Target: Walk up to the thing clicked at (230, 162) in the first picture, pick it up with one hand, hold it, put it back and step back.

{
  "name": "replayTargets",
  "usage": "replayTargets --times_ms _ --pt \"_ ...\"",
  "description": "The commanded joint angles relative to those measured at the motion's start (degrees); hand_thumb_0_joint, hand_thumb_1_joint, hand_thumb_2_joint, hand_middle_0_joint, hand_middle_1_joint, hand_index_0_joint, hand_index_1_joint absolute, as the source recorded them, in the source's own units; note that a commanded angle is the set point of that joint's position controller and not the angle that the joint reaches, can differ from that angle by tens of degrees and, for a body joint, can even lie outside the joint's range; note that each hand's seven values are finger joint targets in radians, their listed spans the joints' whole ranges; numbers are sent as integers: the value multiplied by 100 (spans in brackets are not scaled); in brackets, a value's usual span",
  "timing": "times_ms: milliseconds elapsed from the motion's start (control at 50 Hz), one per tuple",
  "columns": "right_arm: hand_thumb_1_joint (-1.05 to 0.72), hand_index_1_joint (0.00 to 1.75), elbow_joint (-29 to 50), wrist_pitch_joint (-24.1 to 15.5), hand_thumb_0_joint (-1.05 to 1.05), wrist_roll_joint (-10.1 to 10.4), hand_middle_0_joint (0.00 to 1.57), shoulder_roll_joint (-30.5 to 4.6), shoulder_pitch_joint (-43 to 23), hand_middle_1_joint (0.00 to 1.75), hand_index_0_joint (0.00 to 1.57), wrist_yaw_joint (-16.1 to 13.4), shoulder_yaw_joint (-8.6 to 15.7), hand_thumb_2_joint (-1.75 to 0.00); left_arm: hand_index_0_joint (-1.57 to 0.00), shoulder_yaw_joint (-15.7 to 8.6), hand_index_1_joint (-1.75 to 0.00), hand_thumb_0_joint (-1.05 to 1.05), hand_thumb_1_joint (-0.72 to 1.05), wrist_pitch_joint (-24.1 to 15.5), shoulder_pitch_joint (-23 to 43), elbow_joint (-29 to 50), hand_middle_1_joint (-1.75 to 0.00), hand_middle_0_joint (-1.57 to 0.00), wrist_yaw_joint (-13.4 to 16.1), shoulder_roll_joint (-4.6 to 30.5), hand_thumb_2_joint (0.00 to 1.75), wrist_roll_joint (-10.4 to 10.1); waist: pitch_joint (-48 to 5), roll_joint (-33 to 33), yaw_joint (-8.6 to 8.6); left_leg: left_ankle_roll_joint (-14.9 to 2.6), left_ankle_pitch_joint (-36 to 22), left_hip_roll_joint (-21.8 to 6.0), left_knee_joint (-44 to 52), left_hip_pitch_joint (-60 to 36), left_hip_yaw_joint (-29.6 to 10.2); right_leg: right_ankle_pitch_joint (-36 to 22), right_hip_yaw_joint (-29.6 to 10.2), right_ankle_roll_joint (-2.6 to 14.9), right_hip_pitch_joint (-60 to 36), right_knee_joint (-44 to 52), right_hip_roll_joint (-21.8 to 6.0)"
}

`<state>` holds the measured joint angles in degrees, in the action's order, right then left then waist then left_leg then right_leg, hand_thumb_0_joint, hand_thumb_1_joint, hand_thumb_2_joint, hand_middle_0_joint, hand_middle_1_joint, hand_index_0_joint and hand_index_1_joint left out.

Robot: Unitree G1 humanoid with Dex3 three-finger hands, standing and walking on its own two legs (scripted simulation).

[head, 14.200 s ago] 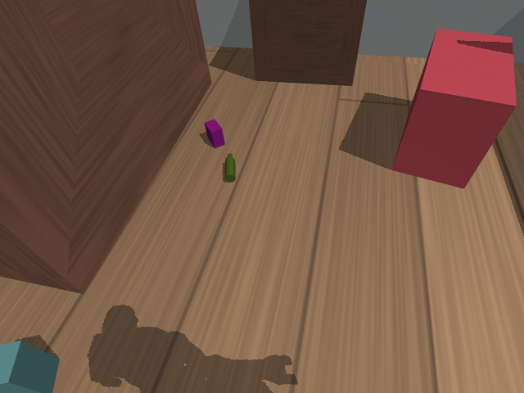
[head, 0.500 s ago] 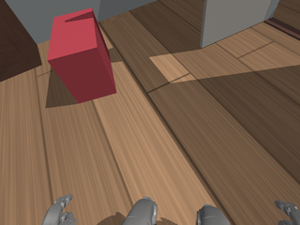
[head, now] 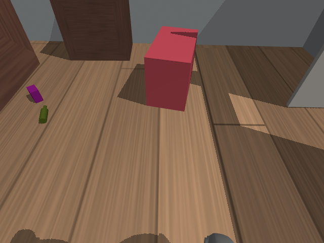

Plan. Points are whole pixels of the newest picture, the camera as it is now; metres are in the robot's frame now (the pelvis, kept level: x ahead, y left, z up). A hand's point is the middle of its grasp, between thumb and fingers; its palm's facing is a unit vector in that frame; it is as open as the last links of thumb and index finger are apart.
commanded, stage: walk up
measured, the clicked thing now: (44, 113) +1.28 +1.03 -0.72
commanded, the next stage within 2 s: none
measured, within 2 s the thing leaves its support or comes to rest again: neither
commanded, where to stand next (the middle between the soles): +0.17 -0.01 m, yaw +34 degrees
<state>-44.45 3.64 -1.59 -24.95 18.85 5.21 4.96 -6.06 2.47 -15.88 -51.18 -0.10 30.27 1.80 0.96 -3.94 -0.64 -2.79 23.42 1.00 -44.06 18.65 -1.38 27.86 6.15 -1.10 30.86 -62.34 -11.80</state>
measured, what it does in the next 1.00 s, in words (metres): walks ahead, turning left: right foot, then left foot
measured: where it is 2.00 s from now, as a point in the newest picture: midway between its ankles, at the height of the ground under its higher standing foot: outside the picture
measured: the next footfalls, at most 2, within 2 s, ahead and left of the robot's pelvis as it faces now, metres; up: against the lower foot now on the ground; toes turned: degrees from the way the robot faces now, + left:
right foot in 0.32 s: +0.14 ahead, -0.11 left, +0.00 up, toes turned +11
left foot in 0.74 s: +0.21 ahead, +0.13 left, +0.00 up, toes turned +25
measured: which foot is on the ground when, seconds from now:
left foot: down 0.00-0.36, up 0.38-0.72, down 0.74-1.00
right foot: up 0.00-0.30, down 0.32-0.78, up 0.80-1.00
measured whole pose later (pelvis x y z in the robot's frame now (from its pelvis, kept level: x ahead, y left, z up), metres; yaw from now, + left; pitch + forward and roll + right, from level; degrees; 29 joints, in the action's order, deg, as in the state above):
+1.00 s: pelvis +0.10 +0.00 +0.00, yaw +28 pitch -2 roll -1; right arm -43.2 1.2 -0.8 -21.2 8.2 -0.2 2.3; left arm -2.1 3.2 -14.3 -47.2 -1.0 23.1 -0.3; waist 8.3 -2.5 0.9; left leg -4.5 8.7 4.3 -35.8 25.1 -0.2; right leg 29.4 -0.1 0.9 22.9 -60.0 -5.4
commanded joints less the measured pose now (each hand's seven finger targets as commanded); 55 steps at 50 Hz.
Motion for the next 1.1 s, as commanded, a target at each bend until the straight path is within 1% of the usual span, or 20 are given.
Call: replayTargets --times_ms 0,80,200,260,300,320,340,360,380,460,540,640,720,740,760,780,860,900,980,1080 --pt "-90 30 622 -309 0 74 20 -1756 -960 30 20 -245 343 -90 -20 -247 -30 0 90 -482 -324 441 -30 -20 -112 1153 90 -115 853 1625 430 -866 1824 -833 3023 622 -2222 -1036 -514 -39 644 -267 316" --pt "-90 30 383 -549 0 144 20 -1528 -346 30 20 -382 273 -90 -20 -227 -30 0 90 -345 -80 536 -30 -20 -203 948 90 -43 618 1187 271 -659 1538 -795 3024 382 -2473 -1322 -513 14 201 283 590" --pt "-90 30 251 -679 0 77 20 -1516 400 30 20 -551 307 -90 -20 -126 -30 0 90 -450 592 1037 -30 -20 -205 621 90 16 353 1066 -71 -1023 414 -1131 2382 -534 -2956 -635 -814 192 203 1733 769" --pt "-90 30 320 -685 0 57 20 -1449 388 30 20 -607 263 -90 -20 -90 -30 0 90 -583 373 1049 -30 -20 -159 479 90 1 21 1141 45 -1032 -1364 -1093 1628 -656 -2912 -181 -794 314 -421 2466 1015" --pt "-90 30 407 -683 0 130 20 -1210 243 30 20 -626 164 -90 -20 -77 -30 0 90 -703 -115 936 -30 -20 -78 433 90 34 -287 864 367 -631 -2536 -588 665 -485 -2264 -1181 -786 466 -1496 3777 1052" --pt "-90 30 474 -713 0 227 20 -829 250 30 20 -634 38 -90 -20 -170 -30 0 90 -757 -529 849 -30 -20 -17 756 90 86 -683 133 534 -271 -2174 -122 -314 86 -1644 -1326 -1738 680 -2438 4163 191" --pt "-90 30 588 -718 0 245 20 -619 217 30 20 -637 -55 -90 -20 -257 -30 0 90 -773 -629 857 -30 -20 6 1224 90 66 -697 -856 539 -19 -363 579 -1122 1590 -733 -1303 -3296 1051 -3474 4381 -931" --pt "-90 30 518 -693 0 137 20 -998 128 30 20 -733 37 -90 -20 -310 -30 0 90 -705 -339 839 -30 -20 -41 1320 90 17 -384 -829 466 112 956 254 -1347 2334 -302 -1327 -3938 1553 -3505 4392 -1654" --pt "-90 30 429 -711 0 86 20 -1228 84 30 20 -783 82 -90 -20 -301 -30 0 90 -676 -239 898 -30 -20 -59 1252 90 -27 -246 -703 417 142 1032 -50 -1623 2434 -358 -2037 -3986 1910 -3443 4217 -1897" --pt "-90 30 262 -726 0 104 20 -803 -132 30 20 -585 17 -90 -20 -46 -30 0 90 -700 -743 665 -30 -20 59 639 90 -97 113 -542 466 76 -32 135 -1239 1853 -81 -5305 -1325 687 -3221 3509 -396" --pt "-90 30 270 -634 0 160 20 -611 -240 30 20 -536 14 -90 -20 -53 -30 0 90 -602 -455 898 -30 -20 41 651 90 -59 159 -951 427 223 -719 227 -684 1547 284 -5473 -618 764 -2992 3649 -147" --pt "-90 30 309 -621 0 157 20 -585 -690 30 20 -542 78 -90 -20 39 -30 0 90 -425 -113 1103 -30 -20 -8 589 90 -118 291 -760 421 262 -1425 45 321 374 491 -4432 -263 912 -2071 3451 -260" --pt "-90 30 135 -621 0 59 20 -929 -119 30 20 -619 236 -90 -20 157 -30 0 90 -344 35 1139 -30 -20 11 479 90 -224 -238 114 -85 -199 -2163 88 1194 -1306 228 -3839 -26 642 -1359 1910 -122" --pt "-90 30 188 -626 0 4 20 -1285 51 30 20 -661 334 -90 -20 204 -30 0 90 -333 -226 1142 -30 -20 11 304 90 -256 -489 1061 -150 -540 -3327 -574 1369 -1920 -794 -2757 51 338 -685 824 264" --pt "-90 30 376 -618 0 -8 20 -1650 -69 30 20 -706 395 -90 -20 216 -30 0 90 -285 -602 1175 -30 -20 33 47 90 -326 -884 2078 61 -1297 -4828 -1991 1562 -2311 -2769 697 3 115 69 -375 988" --pt "-90 30 419 -599 0 153 20 -1506 -192 30 20 -742 370 -90 -20 114 -30 0 90 -125 -670 1022 -30 -20 106 377 90 -326 -1104 1350 20 -1720 -4017 -2274 1838 -1896 -3166 963 -597 152 -361 -728 719" --pt "-90 30 541 -482 0 146 20 -1220 -988 30 20 -793 248 -90 -20 18 -30 0 90 39 -512 700 -30 -20 25 578 90 -237 -303 1003 235 -782 -1068 -1261 2396 16 -1835 290 -745 232 -774 -378 587" --pt "-90 30 528 -436 0 88 20 -1262 -1143 30 20 -723 262 -90 -20 -24 -30 0 90 55 -756 492 -30 -20 14 588 90 -212 -181 1218 258 -630 124 -955 2588 415 -1669 84 -605 225 -987 -181 675" --pt "-90 30 580 -327 0 -56 20 -1231 -947 30 20 -569 322 -90 -20 -76 -30 0 90 -24 -777 435 -30 -20 61 572 90 -135 -236 1598 56 -608 889 -783 2611 -42 -1800 311 -404 149 -689 757 815" --pt "-90 30 648 -151 0 -141 20 -1178 -940 30 20 -476 361 -90 -20 -93 -30 0 90 -200 -1170 281 -30 -20 152 389 90 -152 -391 1525 110 -716 637 -921 2365 301 -2032 241 -163 254 -1494 2219 1092"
